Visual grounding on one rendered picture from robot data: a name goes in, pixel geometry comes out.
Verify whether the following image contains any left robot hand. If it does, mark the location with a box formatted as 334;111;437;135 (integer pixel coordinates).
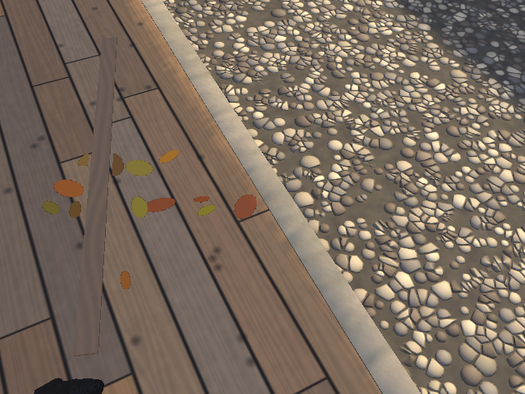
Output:
34;378;104;394

